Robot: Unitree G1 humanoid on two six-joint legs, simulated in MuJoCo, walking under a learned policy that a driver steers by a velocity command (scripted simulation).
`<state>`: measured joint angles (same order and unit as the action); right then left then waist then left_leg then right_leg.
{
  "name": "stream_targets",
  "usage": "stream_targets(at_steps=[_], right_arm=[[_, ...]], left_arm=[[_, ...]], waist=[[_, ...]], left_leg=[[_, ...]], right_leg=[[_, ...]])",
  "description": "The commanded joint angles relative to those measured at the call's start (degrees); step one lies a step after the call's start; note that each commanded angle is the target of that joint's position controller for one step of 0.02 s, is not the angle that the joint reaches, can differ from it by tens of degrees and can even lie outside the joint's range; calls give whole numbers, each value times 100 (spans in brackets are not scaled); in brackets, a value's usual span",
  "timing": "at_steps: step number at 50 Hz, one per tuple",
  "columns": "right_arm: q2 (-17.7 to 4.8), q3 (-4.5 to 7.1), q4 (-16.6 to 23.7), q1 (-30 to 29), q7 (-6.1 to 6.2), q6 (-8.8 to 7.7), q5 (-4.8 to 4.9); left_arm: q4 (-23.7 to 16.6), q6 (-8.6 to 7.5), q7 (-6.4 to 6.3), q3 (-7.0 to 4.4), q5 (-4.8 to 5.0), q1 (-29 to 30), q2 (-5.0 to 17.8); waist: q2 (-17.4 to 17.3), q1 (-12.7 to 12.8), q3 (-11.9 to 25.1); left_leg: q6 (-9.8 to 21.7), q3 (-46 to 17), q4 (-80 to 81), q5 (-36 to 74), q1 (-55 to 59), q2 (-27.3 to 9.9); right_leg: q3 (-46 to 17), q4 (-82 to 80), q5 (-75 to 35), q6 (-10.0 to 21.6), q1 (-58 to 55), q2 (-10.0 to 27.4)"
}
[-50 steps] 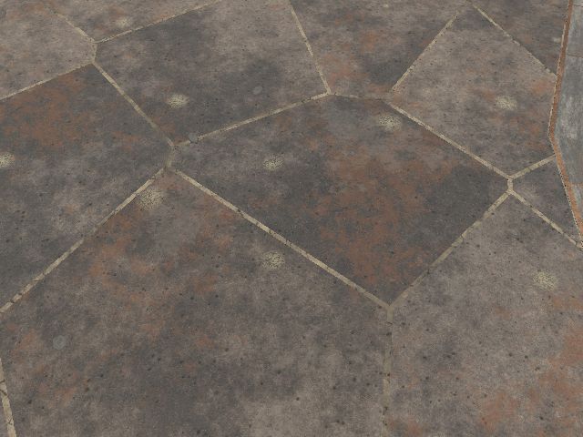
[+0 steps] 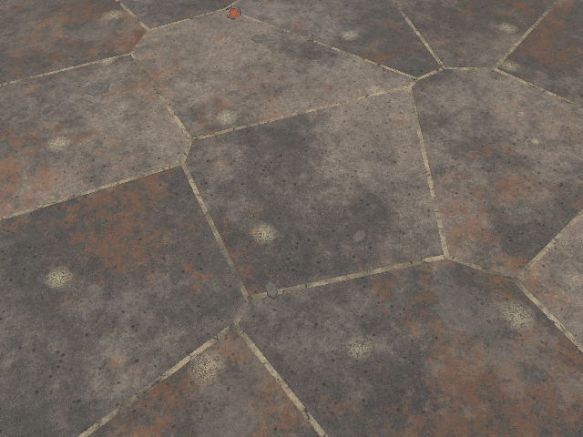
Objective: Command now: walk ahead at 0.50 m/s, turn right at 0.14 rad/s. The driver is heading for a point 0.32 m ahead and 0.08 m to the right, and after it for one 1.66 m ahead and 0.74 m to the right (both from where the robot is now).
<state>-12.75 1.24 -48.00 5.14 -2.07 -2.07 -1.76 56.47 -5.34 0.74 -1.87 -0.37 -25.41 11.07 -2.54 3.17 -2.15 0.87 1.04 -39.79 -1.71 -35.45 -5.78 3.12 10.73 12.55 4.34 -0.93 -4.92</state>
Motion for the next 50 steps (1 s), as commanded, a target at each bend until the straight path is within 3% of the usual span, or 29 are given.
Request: stream_targets(at_steps=[1, 4, 5, 6, 7, 8, 9, 10, 11, 13, 16, 18, 24, 28, 31, 33, 34, 35, 36, 37, 38, 39, 41, 42, 45, 50], right_arm=[[-298, 31, 545, -723, 22, -112, 21], [-460, 84, 544, -468, 70, -206, 33], [-557, 132, 410, -12, 108, -250, 22], [-713, 209, 145, 817, 170, -324, -33], [-1137, 325, 3, 1777, 262, -391, -185], [-1750, 488, 16, 2009, 274, -331, -251], [-1320, 430, 90, 1746, 242, -243, -83], [-881, 305, 156, 1241, 227, -241, -38], [-635, 246, 171, 955, 210, -272, -22], [-444, 194, 83, 868, 252, -336, 21], [-522, 230, -41, 1099, 262, -475, 97], [-570, 254, -108, 1245, 269, -504, 99], [-632, 268, -277, 1565, 270, -475, 63], [-806, 318, -424, 1915, 316, -401, 57], [-986, 361, -478, 1937, 358, -284, 39], [-1164, 409, -470, 1892, 359, -165, 44], [-1171, 405, -402, 1812, 339, -121, 65], [-766, 305, -123, 1901, 300, -136, 126], [-604, 299, 320, 1679, 205, -211, 122], [-872, 329, 456, 938, 183, -257, 60], [-733, 274, 488, 869, 167, -328, 130], [-711, 271, 373, 1035, 183, -349, 117], [-688, 272, 303, 1285, 174, -160, -81], [-667, 275, 315, 1311, 153, -65, -118], [-583, 252, 495, 912, 113, 62, -107], [-603, 216, 840, -128, 84, 62, -74]], left_arm=[[-129, -26, -64, -162, -30, -367, 883], [-165, 16, -116, -209, -75, -162, 1049], [-183, 24, -117, -224, -71, -55, 1096], [-200, 32, -99, -212, -34, 26, 1049], [-391, 11, -78, -149, 37, 103, 827], [-563, 42, -88, -14, 254, -559, 142], [-454, 131, -148, -182, 74, -347, 841], [-504, 155, -112, -231, 28, 21, 865], [-546, 165, -62, -209, 21, 234, 708], [-552, 309, 32, -236, -103, 272, 612], [-680, 469, 134, -240, -134, 487, 471], [-822, 511, 182, -242, -154, 845, 467], [-1280, 497, 304, -141, -148, 2026, 381], [-1563, 482, 358, -110, -185, 2613, 435], [-1602, 486, 319, -163, -213, 2487, 538], [-1374, 435, 244, -277, -212, 1598, 714], [-1076, 374, 165, -388, -259, 678, 894], [-979, 358, 73, -581, -323, 100, 1537], [-1128, 409, 49, -684, -150, 328, 2060], [-1100, 476, 10, -650, -69, 288, 1892], [-1044, 467, -35, -572, -32, 555, 1606], [-1056, 430, -49, -492, -18, 828, 1311], [-1124, 335, -70, -391, 39, 1164, 1049], [-1129, 267, -53, -378, 52, 1103, 1045], [-1060, 181, -26, -419, 47, 769, 1245], [-959, 178, -38, -397, 46, 146, 1231]], waist=[[638, 35, -246], [715, -203, -121], [712, -416, 81], [475, -779, 543], [-9, -1119, 1303], [-1309, -842, 2037], [-541, -821, 1774], [-166, -633, 929], [-85, -527, 494], [-317, -299, 166], [-235, -186, 121], [-170, -203, 34], [-168, -398, -258], [-158, -569, -378], [-298, -436, -183], [-329, -51, 385], [-58, 374, 908], [753, 489, 1535], [1565, 187, 1844], [567, 381, 1321], [428, 164, 672], [144, -132, 307], [247, -477, 258], [276, -509, 329], [345, -442, 217], [556, -51, 6]], left_leg=[[4, 174, 482, 17, 139, 266], [143, 94, 922, -601, 786, 442], [217, 122, 1171, -766, 1416, 582], [353, 99, 1563, -525, 2570, 575], [623, -930, 1619, -928, 4042, -489], [1268, -3217, 1985, -1167, 5546, -2098], [1282, -3629, 2285, -1666, 4997, -2000], [1123, -2744, 2437, -1708, 4213, -1720], [991, -2050, 2684, -1294, 3569, -1454], [722, -1123, 2955, -745, 2908, -1052], [746, -514, 3139, -47, 2818, -1007], [775, -177, 3219, 147, 2922, -996], [714, 740, 3199, 688, 3108, -838], [659, 1057, 2983, 1261, 3715, -1039], [554, 1352, 2150, 3277, 4144, -1087], [513, 1466, 604, 4286, 4164, -1063], [348, 1572, -770, 3493, 3531, -948], [95, 1557, -2635, 816, 1723, -606], [-216, 696, -4287, -3044, -261, 648], [-164, -151, -4319, -2540, -891, 319], [-111, -170, -3940, -1983, -882, 80], [-94, -195, -3319, -1728, -485, -116], [-195, -246, -2791, -1635, 206, -219], [-248, -205, -2689, -1630, 306, -181], [-381, -104, -2119, -1188, 56, -132], [-418, -113, -847, -194, -574, -28]], right_leg=[[-929, 3, -2613, 697, 65, 1568], [-1157, 544, -3218, 605, -117, 1702], [-1147, 1026, -3639, 529, -62, 1627], [-942, 1991, -3594, 415, 244, 1350], [-711, 3470, -2208, 296, 1235, 1014], [-115, 5330, 1412, 54, 3209, 112], [-551, 5956, 1681, 139, 3670, 354], [-676, 5979, 1183, 161, 3764, 613], [-657, 5785, 811, 127, 3648, 803], [-594, 5532, 542, 28, 3353, 980], [-507, 5504, 162, -78, 3508, 1026], [-472, 5374, -210, -136, 3881, 1094], [-103, 3702, -1237, -178, 3940, 1032], [288, 2886, -922, 63, 3751, 906], [597, 2583, -113, 365, 3189, 504], [699, 2313, 355, 635, 2160, 45], [494, 1817, 109, 822, 873, -43], [-1433, 1594, 896, 1271, -815, 1322], [-4563, 667, 402, 2015, -1698, 2546], [-3957, 491, -92, 1858, -1428, 2401], [-3151, 499, -639, 1691, -707, 2267], [-2580, 426, -1306, 1407, 17, 1930], [-1927, 307, -1965, 1190, 746, 1455], [-1852, 290, -2244, 1212, 827, 1367], [-1752, 109, -2110, 1180, 991, 1186], [-1876, 50, -2002, 950, 428, 1137]])
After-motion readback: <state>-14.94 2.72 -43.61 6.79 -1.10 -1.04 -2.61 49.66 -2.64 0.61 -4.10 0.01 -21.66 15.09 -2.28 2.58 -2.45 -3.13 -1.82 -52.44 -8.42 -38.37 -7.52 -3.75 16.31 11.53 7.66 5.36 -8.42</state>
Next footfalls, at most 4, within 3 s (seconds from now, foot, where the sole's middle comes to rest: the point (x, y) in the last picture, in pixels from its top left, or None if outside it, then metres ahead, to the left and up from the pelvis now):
0.14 left None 0.24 0.12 -0.78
0.68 right None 0.45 -0.14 -0.78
1.24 left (396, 309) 0.81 -0.18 -0.78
1.78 right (517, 282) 0.91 -0.50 -0.78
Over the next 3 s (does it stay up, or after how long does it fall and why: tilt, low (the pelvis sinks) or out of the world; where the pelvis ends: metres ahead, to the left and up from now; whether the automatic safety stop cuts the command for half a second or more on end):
stays up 1.41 -0.66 -0.01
